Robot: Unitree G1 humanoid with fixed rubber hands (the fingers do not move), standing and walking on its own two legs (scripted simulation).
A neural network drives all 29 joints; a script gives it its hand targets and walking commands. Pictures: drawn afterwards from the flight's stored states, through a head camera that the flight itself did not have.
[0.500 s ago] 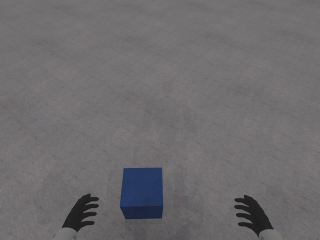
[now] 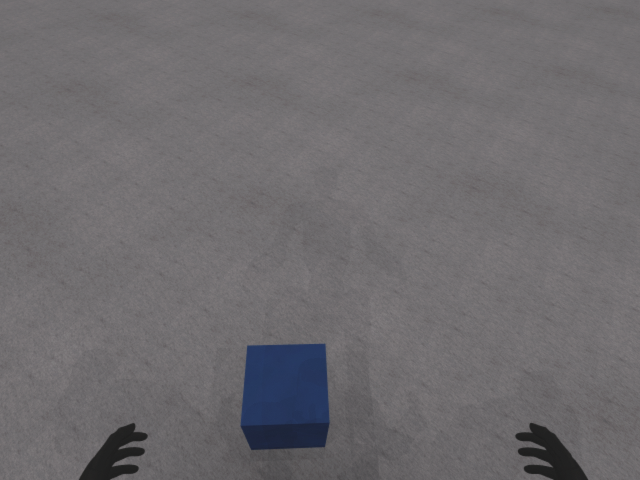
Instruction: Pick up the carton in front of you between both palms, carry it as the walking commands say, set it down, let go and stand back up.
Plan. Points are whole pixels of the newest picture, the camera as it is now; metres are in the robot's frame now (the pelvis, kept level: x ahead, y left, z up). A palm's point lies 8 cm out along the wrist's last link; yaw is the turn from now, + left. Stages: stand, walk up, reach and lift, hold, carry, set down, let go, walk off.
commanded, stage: stand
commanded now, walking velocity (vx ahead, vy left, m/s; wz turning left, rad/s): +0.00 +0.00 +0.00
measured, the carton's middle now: (287, 398) +0.42 +0.09 -0.64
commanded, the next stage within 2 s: none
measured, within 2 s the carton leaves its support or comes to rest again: neither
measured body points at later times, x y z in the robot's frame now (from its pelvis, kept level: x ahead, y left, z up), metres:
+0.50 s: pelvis +0.00 +0.00 +0.00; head -0.01 +0.01 +0.45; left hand +0.13 +0.29 -0.10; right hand +0.13 -0.30 -0.09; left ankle -0.02 +0.11 -0.73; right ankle -0.06 -0.13 -0.73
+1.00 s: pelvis -0.02 +0.00 +0.01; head -0.04 +0.01 +0.46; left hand +0.08 +0.30 -0.11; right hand +0.09 -0.31 -0.09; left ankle -0.02 +0.11 -0.73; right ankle -0.06 -0.13 -0.73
